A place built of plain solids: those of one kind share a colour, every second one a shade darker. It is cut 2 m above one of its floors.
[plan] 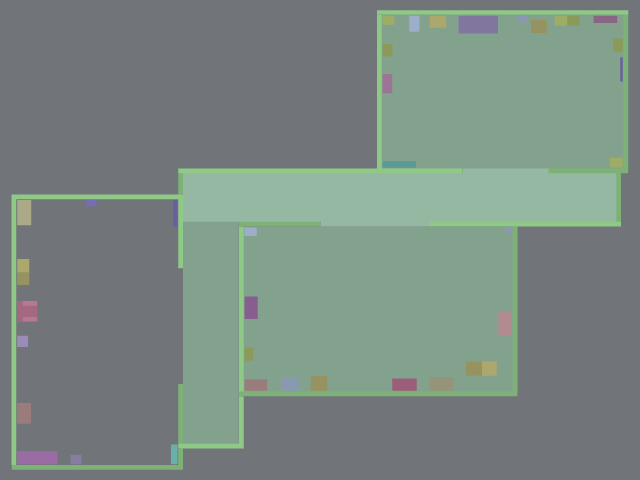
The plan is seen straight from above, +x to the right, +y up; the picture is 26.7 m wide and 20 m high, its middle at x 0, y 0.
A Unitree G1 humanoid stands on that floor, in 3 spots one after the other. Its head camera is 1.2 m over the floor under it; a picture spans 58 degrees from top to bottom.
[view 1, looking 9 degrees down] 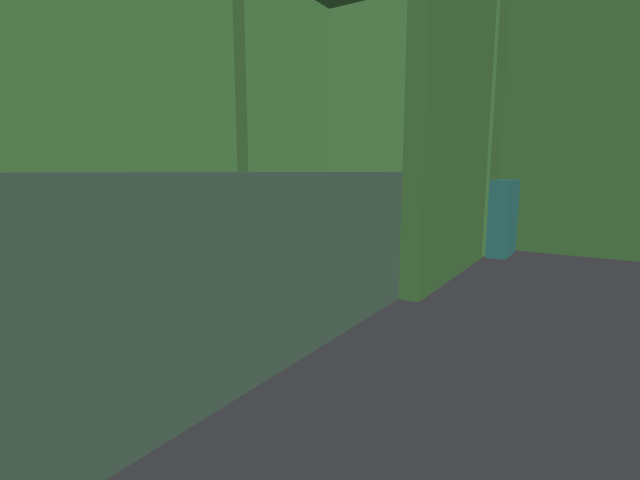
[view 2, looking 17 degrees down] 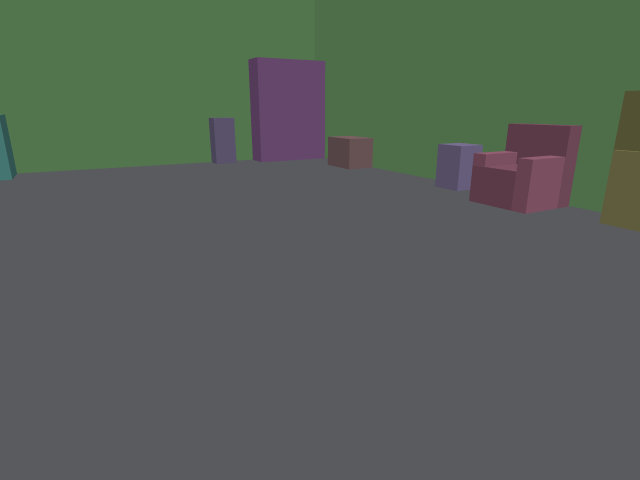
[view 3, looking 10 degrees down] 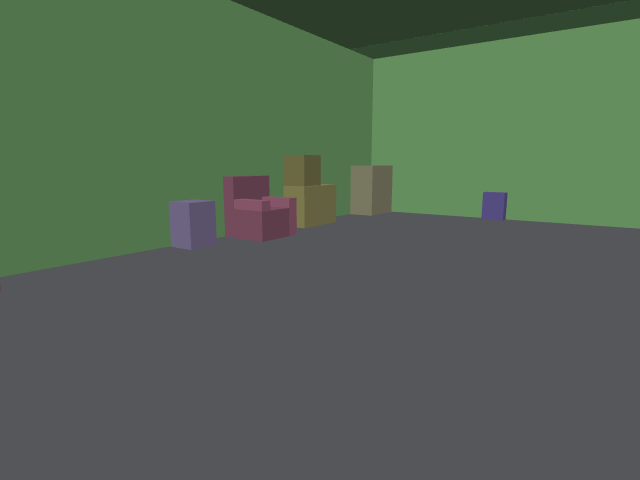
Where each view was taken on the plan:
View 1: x -7.25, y -2.26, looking -57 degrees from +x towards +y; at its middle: floor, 2.87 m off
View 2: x -7.25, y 0.64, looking -119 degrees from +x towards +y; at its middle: ground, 4.10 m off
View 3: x -7.25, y -8.32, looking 125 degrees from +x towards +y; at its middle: ground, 6.91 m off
